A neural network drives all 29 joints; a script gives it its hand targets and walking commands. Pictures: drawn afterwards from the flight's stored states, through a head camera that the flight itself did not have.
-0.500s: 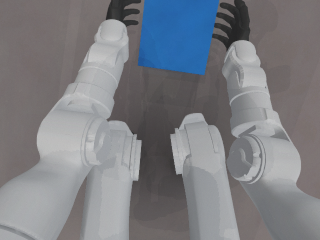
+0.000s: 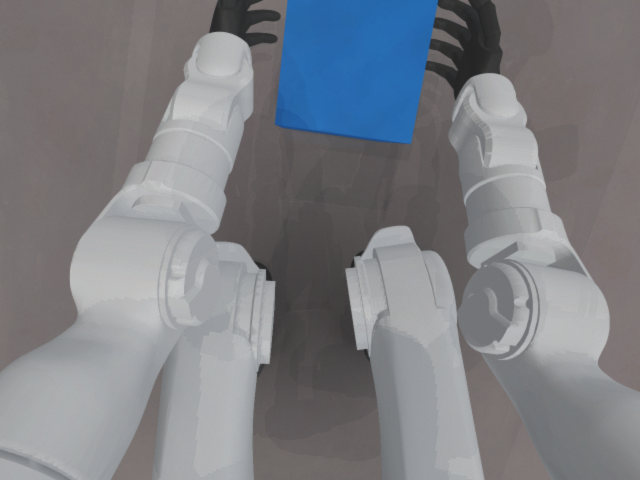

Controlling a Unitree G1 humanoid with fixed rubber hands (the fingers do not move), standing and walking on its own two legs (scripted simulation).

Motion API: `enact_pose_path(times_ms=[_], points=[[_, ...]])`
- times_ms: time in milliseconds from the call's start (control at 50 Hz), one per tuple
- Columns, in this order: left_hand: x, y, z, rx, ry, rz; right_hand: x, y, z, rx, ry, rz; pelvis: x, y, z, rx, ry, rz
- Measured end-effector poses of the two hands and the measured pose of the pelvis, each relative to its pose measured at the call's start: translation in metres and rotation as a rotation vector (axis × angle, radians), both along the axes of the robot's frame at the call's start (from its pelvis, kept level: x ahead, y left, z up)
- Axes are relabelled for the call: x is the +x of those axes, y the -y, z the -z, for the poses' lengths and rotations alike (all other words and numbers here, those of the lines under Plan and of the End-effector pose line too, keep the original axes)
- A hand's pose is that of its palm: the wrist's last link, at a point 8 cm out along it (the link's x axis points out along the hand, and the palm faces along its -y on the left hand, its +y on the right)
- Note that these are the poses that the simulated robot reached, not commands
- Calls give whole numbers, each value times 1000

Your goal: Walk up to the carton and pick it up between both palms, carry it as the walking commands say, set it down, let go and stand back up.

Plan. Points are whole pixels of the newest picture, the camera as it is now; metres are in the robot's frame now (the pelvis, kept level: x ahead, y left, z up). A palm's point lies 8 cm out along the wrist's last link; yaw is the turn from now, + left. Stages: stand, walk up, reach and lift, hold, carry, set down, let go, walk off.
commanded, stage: set down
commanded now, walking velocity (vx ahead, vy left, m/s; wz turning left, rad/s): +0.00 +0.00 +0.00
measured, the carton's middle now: (345, 72) +0.51 -0.07 -0.28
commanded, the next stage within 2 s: none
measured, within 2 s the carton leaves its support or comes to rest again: neither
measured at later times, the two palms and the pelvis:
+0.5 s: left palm (231, 36) +0.53 +0.06 -0.18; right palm (474, 75) +0.48 -0.19 -0.18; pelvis +0.00 +0.00 +0.00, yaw +0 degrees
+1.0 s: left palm (210, 26) +0.53 +0.07 -0.17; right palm (504, 73) +0.48 -0.22 -0.17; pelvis -0.01 -0.01 +0.00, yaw -1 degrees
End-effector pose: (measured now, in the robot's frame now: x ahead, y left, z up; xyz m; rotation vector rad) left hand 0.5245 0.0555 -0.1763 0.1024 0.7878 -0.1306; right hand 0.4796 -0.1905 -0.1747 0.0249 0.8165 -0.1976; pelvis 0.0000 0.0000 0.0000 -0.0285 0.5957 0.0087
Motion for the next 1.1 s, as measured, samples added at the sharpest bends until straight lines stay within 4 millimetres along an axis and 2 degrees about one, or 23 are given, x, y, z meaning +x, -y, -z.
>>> enact_pose_path(times_ms=[600, 760, 840, 920, 1000, 1100], points=[[2, -3, 5, 1, 28, 24, 0, 3, 6, -8, 26, -8, -2, 1, 1, -3, 4, 3], [-4, -30, 14, 36, 27, -12, -14, 29, 12, -53, 15, 34, -5, 5, -3, 1, -8, 10], [-5, -36, 16, 33, 31, -19, -15, 39, 12, -56, 24, 41, -7, 6, -2, 3, -7, 12], [1, -29, 8, 16, 66, -15, -8, 35, 5, -49, 62, 34, -9, 7, -1, 4, -8, 13], [9, -19, -9, -2, 112, -22, 0, 27, -8, -36, 106, 41, -9, 8, -3, 6, -29, 15], [10, -13, -31, 0, 132, -41, -1, 26, -29, -32, 132, 67, -9, 8, -13, 11, -63, 20]])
